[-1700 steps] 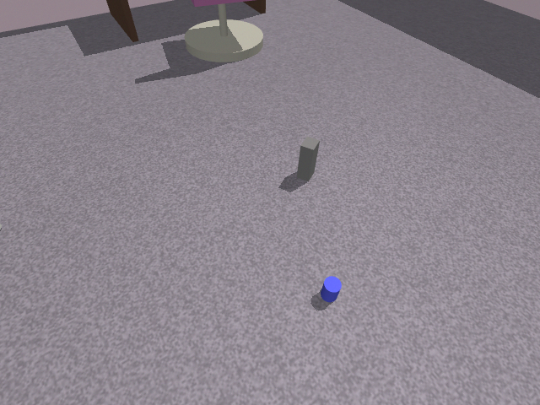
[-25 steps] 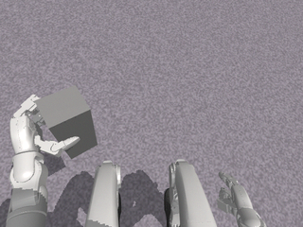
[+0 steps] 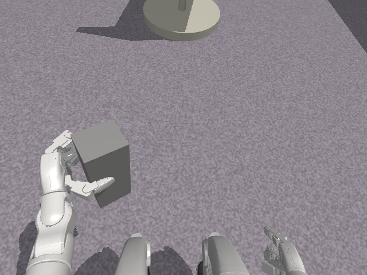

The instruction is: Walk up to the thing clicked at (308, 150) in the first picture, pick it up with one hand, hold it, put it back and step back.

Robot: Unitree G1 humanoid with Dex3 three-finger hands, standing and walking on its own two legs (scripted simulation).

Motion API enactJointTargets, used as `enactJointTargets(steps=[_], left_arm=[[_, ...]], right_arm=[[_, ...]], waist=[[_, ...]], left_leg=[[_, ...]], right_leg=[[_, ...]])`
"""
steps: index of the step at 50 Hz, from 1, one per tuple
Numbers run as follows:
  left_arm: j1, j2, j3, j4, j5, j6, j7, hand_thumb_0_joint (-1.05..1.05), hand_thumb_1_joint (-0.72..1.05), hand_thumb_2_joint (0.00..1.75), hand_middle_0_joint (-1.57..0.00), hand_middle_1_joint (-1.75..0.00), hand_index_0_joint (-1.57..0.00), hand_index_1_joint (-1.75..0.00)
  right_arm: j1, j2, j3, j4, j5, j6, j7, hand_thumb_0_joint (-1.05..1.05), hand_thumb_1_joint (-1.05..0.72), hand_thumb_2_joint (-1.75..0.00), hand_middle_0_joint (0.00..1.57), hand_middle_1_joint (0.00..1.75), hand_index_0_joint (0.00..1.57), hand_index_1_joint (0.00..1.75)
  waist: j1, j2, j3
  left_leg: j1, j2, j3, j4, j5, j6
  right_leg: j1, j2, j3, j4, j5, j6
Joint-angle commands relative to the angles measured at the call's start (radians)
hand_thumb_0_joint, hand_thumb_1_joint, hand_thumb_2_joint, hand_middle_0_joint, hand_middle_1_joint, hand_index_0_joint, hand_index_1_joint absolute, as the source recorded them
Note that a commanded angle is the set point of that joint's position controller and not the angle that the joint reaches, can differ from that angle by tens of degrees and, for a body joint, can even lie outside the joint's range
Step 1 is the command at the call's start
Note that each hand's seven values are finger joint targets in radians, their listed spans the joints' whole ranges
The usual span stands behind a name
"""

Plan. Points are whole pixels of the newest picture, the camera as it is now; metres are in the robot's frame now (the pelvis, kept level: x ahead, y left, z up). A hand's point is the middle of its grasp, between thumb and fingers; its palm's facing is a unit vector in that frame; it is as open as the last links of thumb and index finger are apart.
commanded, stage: lift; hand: left
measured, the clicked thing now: (106, 168) +0.34 +0.16 -0.01
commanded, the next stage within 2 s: hold in 0.78 s
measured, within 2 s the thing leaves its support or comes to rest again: neither
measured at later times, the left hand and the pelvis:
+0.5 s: hand (89, 154) +0.34 +0.18 +0.07, palm faces +0.23 -0.97 -0.05, open 10.6 cm; pelvis +0.01 -0.01 +0.04, yaw +1 degrees
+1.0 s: hand (85, 146) +0.35 +0.18 +0.08, palm faces +0.25 -0.97 -0.05, open 10.6 cm; pelvis +0.02 +0.00 +0.06, yaw +1 degrees
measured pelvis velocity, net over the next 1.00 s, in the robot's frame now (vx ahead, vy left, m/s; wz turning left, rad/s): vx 0.02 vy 0.00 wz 0.01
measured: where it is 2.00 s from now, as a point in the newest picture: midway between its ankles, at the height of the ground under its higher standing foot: outside the picture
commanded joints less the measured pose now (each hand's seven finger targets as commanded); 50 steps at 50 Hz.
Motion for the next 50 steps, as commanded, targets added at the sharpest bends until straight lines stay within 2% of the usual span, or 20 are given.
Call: enactJointTargets(steps=[1, 3, 5, 6, 10, 12, 13, 15, 19, 22, 25, 26, 32, 34, 38, 39, 45, 48, 49, 50], left_arm=[[-0.296, 0.111, 0.054, -0.294, -0.047, -0.137, 0.002, 0.0, 0.0, 1.28, -1.33, -1.47, -1.35, -1.47], [-0.355, 0.13, 0.057, -0.352, -0.048, -0.152, 0.006, 0.0, -0.01, 1.29, -1.34, -1.48, -1.36, -1.48], [-0.303, 0.087, 0.028, -0.279, -0.046, -0.148, 0.006, 0.0, -0.02, 1.29, -1.35, -1.48, -1.37, -1.49], [-0.381, 0.132, 0.057, -0.361, -0.046, -0.164, 0.012, 0.0, -0.02, 1.28, -1.34, -1.48, -1.37, -1.48], [-0.377, 0.123, 0.039, -0.338, -0.041, -0.177, 0.01, 0.0, -0.03, 1.28, -1.33, -1.46, -1.35, -1.47], [-0.389, 0.151, 0.061, -0.387, -0.048, -0.185, 0.012, 0.0, -0.04, 1.27, -1.33, -1.46, -1.35, -1.46], [-0.329, 0.096, 0.03, -0.297, -0.048, -0.172, 0.007, 0.0, -0.04, 1.27, -1.32, -1.45, -1.34, -1.46], [-0.378, 0.105, 0.034, -0.352, -0.054, -0.176, 0.012, 0.0, -0.06, 1.26, -1.3, -1.44, -1.32, -1.44], [-0.347, 0.084, 0.02, -0.273, -0.043, -0.16, 0.02, 0.0, -0.02, 1.26, -1.29, -1.42, -1.31, -1.43], [-0.386, 0.116, 0.028, -0.311, -0.031, -0.165, 0.023, 0.0, -0.02, 1.27, -1.3, -1.44, -1.32, -1.45], [-0.332, 0.06, 0.007, -0.227, -0.039, -0.156, 0.017, 0.0, 0.0, 1.27, -1.3, -1.43, -1.32, -1.44], [-0.381, 0.096, 0.035, -0.267, -0.04, -0.163, 0.022, 0.0, -0.02, 1.26, -1.29, -1.42, -1.31, -1.43], [-0.378, 0.115, 0.048, -0.293, -0.031, -0.178, 0.026, 0.0, -0.01, 1.28, -1.32, -1.45, -1.34, -1.46], [-0.333, 0.06, 0.012, -0.228, -0.036, -0.175, 0.019, 0.0, -0.03, 1.28, -1.31, -1.45, -1.33, -1.46], [-0.413, 0.118, 0.045, -0.298, -0.032, -0.188, 0.025, 0.0, -0.02, 1.28, -1.3, -1.44, -1.31, -1.45], [-0.377, 0.086, 0.017, -0.263, -0.029, -0.185, 0.021, 0.0, -0.03, 1.27, -1.3, -1.44, -1.32, -1.45], [-0.408, 0.099, 0.032, -0.307, -0.035, -0.196, 0.029, 0.0, -0.04, 1.28, -1.29, -1.46, -1.3, -1.47], [-0.383, 0.056, -0.006, -0.271, -0.036, -0.183, 0.028, 0.0, -0.11, 1.26, -1.29, -1.45, -1.3, -1.47], [-0.387, 0.075, 0.016, -0.284, -0.036, -0.183, 0.034, 0.0, -0.12, 1.26, -1.28, -1.45, -1.29, -1.46], [-0.373, 0.059, 0.003, -0.256, -0.033, -0.179, 0.035, 0.0, -0.13, 1.25, -1.28, -1.44, -1.29, -1.46]], right_arm=[[0.01, -0.137, -0.044, -0.111, -0.001, -0.03, -0.008, 0.0, -0.9, -0.9, 0.2, 0.3, 0.2, 0.3], [0.015, -0.133, -0.041, -0.11, -0.004, -0.03, -0.011, 0.0, -0.9, -0.9, 0.2, 0.3, 0.2, 0.3], [0.007, -0.135, -0.038, -0.116, -0.005, -0.029, -0.011, 0.0, -0.9, -0.9, 0.2, 0.3, 0.2, 0.3], [0.004, -0.14, -0.042, -0.118, -0.008, -0.031, -0.011, 0.0, -0.9, -0.9, 0.2, 0.3, 0.2, 0.3], [0.0, -0.135, -0.036, -0.115, -0.012, -0.03, -0.016, 0.0, -0.9, -0.9, 0.2, 0.3, 0.2, 0.3], [0.005, -0.127, -0.031, -0.112, -0.013, -0.029, -0.02, 0.0, -0.9, -0.9, 0.2, 0.3, 0.2, 0.3], [0.002, -0.128, -0.029, -0.116, -0.011, -0.028, -0.021, 0.0, -0.9, -0.9, 0.2, 0.3, 0.2, 0.3], [0.012, -0.126, -0.028, -0.108, -0.013, -0.028, -0.023, 0.0, -0.91, -0.9, 0.2, 0.3, 0.2, 0.3], [0.012, -0.125, -0.028, -0.098, -0.014, -0.02, -0.028, 0.0, -0.9, -0.9, 0.2, 0.3, 0.2, 0.3], [0.005, -0.116, -0.027, -0.092, -0.016, -0.015, -0.03, 0.0, -0.9, -0.9, 0.2, 0.3, 0.2, 0.3], [-0.001, -0.117, -0.027, -0.103, -0.016, -0.013, -0.026, 0.0, -0.89, -0.89, 0.2, 0.3, 0.2, 0.3], [-0.002, -0.12, -0.031, -0.096, -0.015, -0.013, -0.026, 0.0, -0.89, -0.9, 0.2, 0.3, 0.2, 0.3], [0.001, -0.117, -0.034, -0.103, -0.016, 0.003, -0.02, 0.0, -0.9, -0.9, 0.2, 0.3, 0.2, 0.3], [0.003, -0.118, -0.034, -0.102, -0.018, 0.002, -0.016, 0.0, -0.9, -0.9, 0.2, 0.3, 0.2, 0.3], [0.013, -0.122, -0.038, -0.1, -0.019, 0.008, -0.02, 0.0, -0.9, -0.9, 0.2, 0.3, 0.2, 0.3], [0.009, -0.119, -0.034, -0.102, -0.022, 0.01, -0.019, 0.0, -0.9, -0.9, 0.2, 0.3, 0.2, 0.3], [0.014, -0.121, -0.034, -0.102, -0.024, 0.014, -0.021, 0.0, -0.9, -0.9, 0.2, 0.3, 0.2, 0.3], [0.018, -0.118, -0.032, -0.1, -0.025, 0.016, -0.023, 0.0, -0.9, -0.9, 0.2, 0.3, 0.2, 0.3], [0.021, -0.12, -0.035, -0.094, -0.023, 0.016, -0.024, 0.0, -0.9, -0.9, 0.2, 0.3, 0.2, 0.3], [0.021, -0.119, -0.035, -0.094, -0.024, 0.018, -0.023, 0.0, -0.9, -0.9, 0.2, 0.3, 0.2, 0.3]], waist=[[0.009, 0.076, -0.386], [0.009, 0.086, -0.42], [0.004, 0.066, -0.381], [0.015, 0.094, -0.386], [0.002, 0.078, -0.366], [0.011, 0.067, -0.398], [-0.002, 0.028, -0.366], [0.0, 0.068, -0.396], [-0.005, 0.029, -0.333], [0.002, 0.056, -0.296], [-0.004, 0.034, -0.265], [0.008, 0.046, -0.274], [0.02, 0.06, -0.29], [0.006, 0.043, -0.288], [0.009, 0.055, -0.324], [0.002, 0.052, -0.306], [0.005, 0.066, -0.31], [-0.013, 0.055, -0.284], [0.001, 0.058, -0.285], [-0.003, 0.052, -0.274]], left_leg=[[0.35, -0.042, 0.009, -0.24, 0.26, 0.028], [0.376, -0.043, 0.015, -0.245, 0.283, 0.029], [0.381, -0.043, 0.014, -0.268, 0.276, 0.029], [0.397, -0.045, 0.018, -0.282, 0.25, 0.027], [0.418, -0.048, 0.022, -0.315, 0.219, 0.028], [0.422, -0.052, 0.03, -0.32, 0.234, 0.03], [0.42, -0.053, 0.033, -0.324, 0.234, 0.034], [0.45, -0.053, 0.033, -0.333, 0.266, 0.03], [0.467, -0.049, 0.037, -0.359, 0.286, 0.031], [0.479, -0.051, 0.043, -0.379, 0.281, 0.03], [0.491, -0.052, 0.046, -0.403, 0.274, 0.031], [0.502, -0.05, 0.046, -0.411, 0.276, 0.028], [0.538, -0.051, 0.05, -0.433, 0.328, 0.025], [0.555, -0.047, 0.045, -0.438, 0.349, 0.024], [0.58, -0.049, 0.049, -0.441, 0.381, 0.026], [0.58, -0.049, 0.047, -0.445, 0.38, 0.025], [0.611, -0.049, 0.047, -0.464, 0.378, 0.022], [0.62, -0.049, 0.048, -0.466, 0.402, 0.023], [0.621, -0.048, 0.048, -0.472, 0.404, 0.023], [0.621, -0.047, 0.045, -0.475, 0.41, 0.021]], right_leg=[[0.228, 0.036, -0.003, -0.199, 0.293, -0.039], [0.263, 0.035, 0.002, -0.211, 0.32, -0.037], [0.265, 0.035, -0.002, -0.231, 0.312, -0.038], [0.269, 0.035, 0.001, -0.241, 0.291, -0.037], [0.303, 0.036, 0.003, -0.279, 0.264, -0.034], [0.37, 0.034, 0.015, -0.3, 0.284, -0.028], [0.375, 0.036, 0.014, -0.314, 0.29, -0.026], [0.398, 0.035, 0.018, -0.319, 0.324, -0.027], [0.416, 0.036, 0.015, -0.354, 0.35, -0.023], [0.429, 0.031, 0.023, -0.377, 0.345, -0.02], [0.441, 0.035, 0.015, -0.397, 0.339, -0.021], [0.451, 0.034, 0.013, -0.396, 0.338, -0.022], [0.501, 0.033, 0.012, -0.407, 0.383, -0.023], [0.501, 0.039, 0.006, -0.406, 0.4, -0.026], [0.537, 0.036, 0.014, -0.417, 0.442, -0.022], [0.531, 0.037, 0.012, -0.419, 0.437, -0.024], [0.544, 0.041, 0.01, -0.436, 0.429, -0.024], [0.545, 0.042, 0.01, -0.444, 0.457, -0.023], [0.556, 0.042, 0.008, -0.445, 0.459, -0.022], [0.555, 0.043, 0.005, -0.444, 0.459, -0.025]])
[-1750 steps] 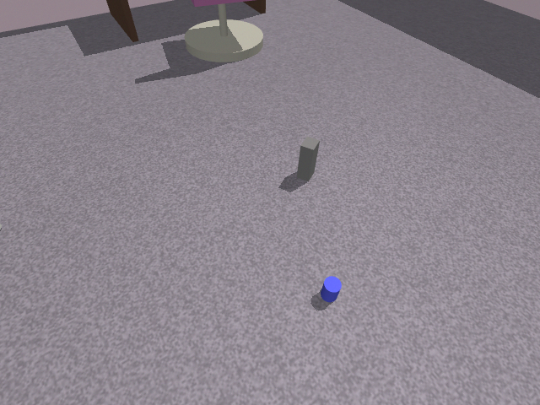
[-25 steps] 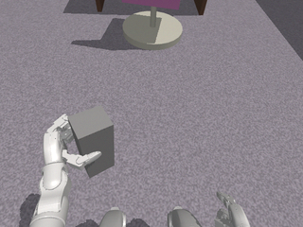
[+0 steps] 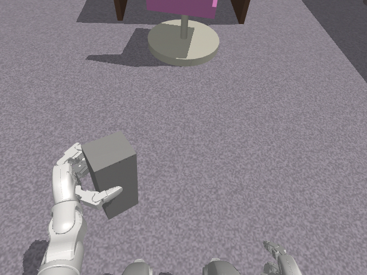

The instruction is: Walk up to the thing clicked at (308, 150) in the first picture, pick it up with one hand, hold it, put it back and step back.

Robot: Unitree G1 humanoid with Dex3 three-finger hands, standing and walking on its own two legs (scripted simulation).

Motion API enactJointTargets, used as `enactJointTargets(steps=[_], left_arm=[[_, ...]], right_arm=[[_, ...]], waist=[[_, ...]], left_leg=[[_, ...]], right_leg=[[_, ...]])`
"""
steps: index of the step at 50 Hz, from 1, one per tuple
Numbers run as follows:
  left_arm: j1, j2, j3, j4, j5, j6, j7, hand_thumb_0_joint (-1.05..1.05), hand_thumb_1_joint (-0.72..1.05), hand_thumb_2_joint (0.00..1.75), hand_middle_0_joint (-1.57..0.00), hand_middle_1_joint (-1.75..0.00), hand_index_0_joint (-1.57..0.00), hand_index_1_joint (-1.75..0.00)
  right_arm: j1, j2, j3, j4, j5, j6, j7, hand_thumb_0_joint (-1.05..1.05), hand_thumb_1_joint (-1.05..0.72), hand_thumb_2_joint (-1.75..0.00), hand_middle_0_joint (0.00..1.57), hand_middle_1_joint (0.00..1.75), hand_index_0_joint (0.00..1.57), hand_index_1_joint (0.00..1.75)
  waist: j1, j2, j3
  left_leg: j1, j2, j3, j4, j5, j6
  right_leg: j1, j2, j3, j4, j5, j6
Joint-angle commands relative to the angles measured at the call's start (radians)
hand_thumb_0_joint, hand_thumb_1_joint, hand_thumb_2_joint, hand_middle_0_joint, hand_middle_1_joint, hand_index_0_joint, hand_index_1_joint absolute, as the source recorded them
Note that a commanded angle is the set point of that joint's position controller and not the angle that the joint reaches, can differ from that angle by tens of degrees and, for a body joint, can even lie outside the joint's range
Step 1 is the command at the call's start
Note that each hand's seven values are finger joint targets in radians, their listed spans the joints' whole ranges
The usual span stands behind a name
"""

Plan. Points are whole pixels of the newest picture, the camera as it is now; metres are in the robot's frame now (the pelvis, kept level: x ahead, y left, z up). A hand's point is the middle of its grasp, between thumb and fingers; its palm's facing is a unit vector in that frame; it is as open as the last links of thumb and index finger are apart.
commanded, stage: hold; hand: left
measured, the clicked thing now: (114, 179) +0.33 +0.15 -0.01
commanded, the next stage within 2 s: none
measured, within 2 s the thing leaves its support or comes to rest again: neither
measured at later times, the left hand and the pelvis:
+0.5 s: hand (94, 173) +0.32 +0.18 +0.04, palm faces +0.24 -0.97 -0.05, open 10.6 cm; pelvis +0.00 +0.00 +0.01, yaw +0 degrees
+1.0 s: hand (92, 172) +0.32 +0.18 +0.05, palm faces +0.24 -0.97 -0.05, open 10.6 cm; pelvis -0.01 +0.00 +0.01, yaw +0 degrees
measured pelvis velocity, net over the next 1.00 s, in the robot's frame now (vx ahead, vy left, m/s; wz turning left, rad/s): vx -0.01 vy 0.00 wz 0.00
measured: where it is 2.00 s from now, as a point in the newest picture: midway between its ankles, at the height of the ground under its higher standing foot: outside the picture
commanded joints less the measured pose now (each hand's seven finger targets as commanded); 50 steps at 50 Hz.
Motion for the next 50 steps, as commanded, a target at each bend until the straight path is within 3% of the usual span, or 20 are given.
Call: enactJointTargets(steps=[1, 3, 8, 9, 11, 12, 14, 15, 16, 18, 25, 27, 28, 36, 39, 41, 42, 45, 48, 50], left_arm=[[-0.386, 0.107, 0.048, -0.37, -0.044, -0.135, 0.006, 0.0, -0.12, 1.26, -1.27, -1.44, -1.28, -1.46], [-0.374, 0.096, 0.036, -0.339, -0.039, -0.129, 0.004, 0.0, -0.11, 1.26, -1.28, -1.45, -1.3, -1.46], [-0.373, 0.121, 0.065, -0.347, -0.034, -0.133, 0.01, 0.0, -0.08, 1.28, -1.28, -1.46, -1.3, -1.47], [-0.416, 0.157, 0.081, -0.431, -0.032, -0.141, 0.016, 0.0, -0.07, 1.28, -1.29, -1.46, -1.3, -1.48], [-0.359, 0.095, 0.037, -0.362, -0.038, -0.127, 0.009, 0.0, -0.09, 1.29, -1.3, -1.48, -1.32, -1.49], [-0.385, 0.113, 0.058, -0.39, -0.041, -0.131, 0.013, 0.0, -0.1, 1.28, -1.29, -1.47, -1.31, -1.48], [-0.373, 0.1, 0.039, -0.368, -0.039, -0.124, 0.006, 0.0, -0.11, 1.27, -1.29, -1.46, -1.3, -1.47], [-0.421, 0.142, 0.069, -0.419, -0.036, -0.13, 0.011, 0.0, -0.1, 1.28, -1.29, -1.46, -1.3, -1.48], [-0.377, 0.112, 0.04, -0.375, -0.031, -0.122, 0.009, 0.0, -0.1, 1.28, -1.3, -1.48, -1.32, -1.49], [-0.397, 0.132, 0.061, -0.397, -0.034, -0.124, 0.01, 0.0, -0.09, 1.28, -1.3, -1.47, -1.31, -1.48], [-0.409, 0.1, 0.019, -0.416, -0.036, -0.116, 0.009, 0.0, -0.1, 1.27, -1.3, -1.46, -1.32, -1.48], [-0.396, 0.12, 0.043, -0.413, -0.036, -0.114, 0.013, 0.0, -0.09, 1.26, -1.29, -1.45, -1.3, -1.46], [-0.383, 0.1, 0.024, -0.396, -0.035, -0.113, 0.011, 0.0, -0.08, 1.27, -1.29, -1.46, -1.31, -1.47], [-0.404, 0.125, 0.066, -0.387, -0.043, -0.119, 0.016, 0.0, -0.07, 1.28, -1.31, -1.48, -1.33, -1.49], [-0.338, 0.095, 0.047, -0.322, -0.039, -0.119, 0.008, 0.0, -0.03, 1.28, -1.3, -1.47, -1.32, -1.48], [-0.408, 0.148, 0.064, -0.416, -0.031, -0.128, 0.011, 0.0, -0.04, 1.29, -1.31, -1.48, -1.33, -1.49], [-0.398, 0.121, 0.038, -0.386, -0.03, -0.126, 0.006, 0.0, -0.05, 1.28, -1.31, -1.47, -1.32, -1.48], [-0.438, 0.148, 0.065, -0.429, -0.035, -0.129, 0.013, 0.0, -0.03, 1.29, -1.31, -1.47, -1.32, -1.48], [-0.4, 0.103, 0.043, -0.388, -0.044, -0.12, 0.014, 0.0, -0.04, 1.3, -1.32, -1.49, -1.33, -1.5], [-0.438, 0.122, 0.048, -0.429, -0.042, -0.123, 0.019, 0.0, -0.05, 1.29, -1.3, -1.47, -1.32, -1.49]], right_arm=[[-0.011, -0.132, -0.048, -0.119, 0.002, -0.032, -0.016, 0.0, -0.9, -0.9, 0.2, 0.3, 0.2, 0.3], [-0.017, -0.131, -0.047, -0.123, 0.001, -0.028, -0.013, 0.0, -0.9, -0.9, 0.2, 0.3, 0.2, 0.3], [-0.022, -0.132, -0.053, -0.129, 0.003, -0.018, -0.005, 0.0, -0.89, -0.9, 0.2, 0.3, 0.2, 0.3], [-0.019, -0.13, -0.053, -0.124, 0.004, -0.016, -0.006, 0.0, -0.89, -0.9, 0.2, 0.3, 0.2, 0.3], [-0.026, -0.128, -0.051, -0.134, 0.006, -0.017, -0.005, 0.0, -0.9, -0.9, 0.2, 0.3, 0.2, 0.3], [-0.022, -0.128, -0.052, -0.13, 0.007, -0.018, -0.004, 0.0, -0.9, -0.9, 0.2, 0.3, 0.2, 0.3], [-0.035, -0.129, -0.051, -0.14, 0.007, -0.017, -0.004, 0.0, -0.9, -0.9, 0.2, 0.3, 0.2, 0.3], [-0.029, -0.131, -0.055, -0.132, 0.007, -0.017, -0.004, 0.0, -0.89, -0.9, 0.2, 0.3, 0.2, 0.3], [-0.031, -0.126, -0.05, -0.133, 0.005, -0.016, -0.005, 0.0, -0.9, -0.9, 0.2, 0.3, 0.2, 0.3], [-0.028, -0.128, -0.051, -0.13, 0.007, -0.017, -0.006, 0.0, -0.9, -0.9, 0.2, 0.3, 0.2, 0.3], [-0.042, -0.128, -0.049, -0.134, 0.01, -0.028, -0.006, 0.0, -0.9, -0.9, 0.2, 0.3, 0.2, 0.3], [-0.04, -0.128, -0.049, -0.128, 0.012, -0.028, -0.008, 0.0, -0.9, -0.9, 0.2, 0.3, 0.2, 0.3], [-0.041, -0.125, -0.047, -0.131, 0.01, -0.029, -0.007, 0.0, -0.89, -0.9, 0.2, 0.3, 0.2, 0.3], [-0.05, -0.125, -0.05, -0.114, 0.013, -0.034, -0.01, 0.0, -0.9, -0.9, 0.2, 0.3, 0.2, 0.3], [-0.049, -0.126, -0.051, -0.115, 0.012, -0.033, -0.003, 0.0, -0.89, -0.9, 0.2, 0.3, 0.2, 0.3], [-0.045, -0.123, -0.051, -0.116, 0.012, -0.031, -0.006, 0.0, -0.9, -0.9, 0.2, 0.3, 0.2, 0.3], [-0.05, -0.125, -0.053, -0.119, 0.013, -0.031, -0.005, 0.0, -0.9, -0.9, 0.2, 0.3, 0.2, 0.3], [-0.04, -0.124, -0.053, -0.107, 0.015, -0.033, -0.007, 0.0, -0.9, -0.9, 0.2, 0.3, 0.2, 0.3], [-0.042, -0.122, -0.05, -0.114, 0.015, -0.036, -0.005, 0.0, -0.9, -0.9, 0.2, 0.3, 0.2, 0.3], [-0.034, -0.129, -0.054, -0.107, 0.016, -0.038, -0.007, 0.0, -0.89, -0.9, 0.2, 0.3, 0.2, 0.3]], waist=[[-0.001, 0.061, -0.365], [-0.008, 0.047, -0.345], [0.014, 0.074, -0.338], [0.018, 0.094, -0.355], [0.005, 0.05, -0.329], [0.003, 0.055, -0.334], [0.0, 0.051, -0.341], [0.004, 0.069, -0.347], [-0.002, 0.053, -0.332], [0.002, 0.051, -0.332], [-0.007, 0.076, -0.314], [0.002, 0.058, -0.318], [-0.005, 0.055, -0.306], [0.006, 0.043, -0.284], [0.007, 0.026, -0.293], [0.01, 0.054, -0.33], [-0.002, 0.038, -0.309], [0.005, 0.052, -0.317], [-0.002, 0.046, -0.298], [0.0, 0.077, -0.31]], left_leg=[[0.224, -0.047, 0.021, -0.142, 0.318, 0.026], [0.225, -0.047, 0.021, -0.149, 0.316, 0.025], [0.238, -0.044, 0.02, -0.169, 0.329, 0.018], [0.25, -0.044, 0.021, -0.171, 0.331, 0.016], [0.242, -0.046, 0.023, -0.174, 0.323, 0.021], [0.242, -0.046, 0.024, -0.175, 0.316, 0.021], [0.248, -0.047, 0.026, -0.175, 0.318, 0.022], [0.248, -0.048, 0.028, -0.181, 0.304, 0.022], [0.246, -0.048, 0.028, -0.182, 0.302, 0.023], [0.243, -0.048, 0.029, -0.189, 0.292, 0.025], [0.273, -0.048, 0.025, -0.214, 0.271, 0.021], [0.268, -0.048, 0.027, -0.212, 0.275, 0.024], [0.266, -0.049, 0.027, -0.213, 0.274, 0.024], [0.267, -0.052, 0.034, -0.228, 0.235, 0.027], [0.259, -0.051, 0.032, -0.223, 0.254, 0.026], [0.27, -0.054, 0.038, -0.22, 0.262, 0.026], [0.27, -0.053, 0.036, -0.224, 0.256, 0.027], [0.272, -0.05, 0.034, -0.227, 0.249, 0.026], [0.268, -0.05, 0.031, -0.231, 0.249, 0.025], [0.296, -0.048, 0.03, -0.233, 0.256, 0.021]], right_leg=[[0.169, 0.04, 0.0, -0.124, 0.37, -0.021], [0.174, 0.041, -0.003, -0.131, 0.365, -0.02], [0.184, 0.041, -0.008, -0.131, 0.357, -0.026], [0.194, 0.04, -0.006, -0.133, 0.358, -0.025], [0.196, 0.041, -0.004, -0.146, 0.36, -0.021], [0.204, 0.04, -0.003, -0.147, 0.357, -0.02], [0.207, 0.04, -0.001, -0.155, 0.362, -0.018], [0.21, 0.038, 0.001, -0.158, 0.353, -0.018], [0.208, 0.038, 0.0, -0.161, 0.352, -0.016], [0.217, 0.035, 0.003, -0.168, 0.346, -0.016], [0.207, 0.039, -0.004, -0.181, 0.313, -0.021], [0.223, 0.035, -0.002, -0.188, 0.322, -0.017], [0.217, 0.037, -0.003, -0.188, 0.324, -0.017], [0.218, 0.03, 0.002, -0.207, 0.291, -0.013], [0.232, 0.033, -0.002, -0.203, 0.304, -0.013], [0.249, 0.028, 0.006, -0.207, 0.32, -0.012], [0.24, 0.029, 0.005, -0.21, 0.313, -0.01], [0.238, 0.03, 0.004, -0.21, 0.304, -0.013], [0.228, 0.034, 0.0, -0.208, 0.304, -0.014], [0.217, 0.035, -0.002, -0.207, 0.302, -0.018]])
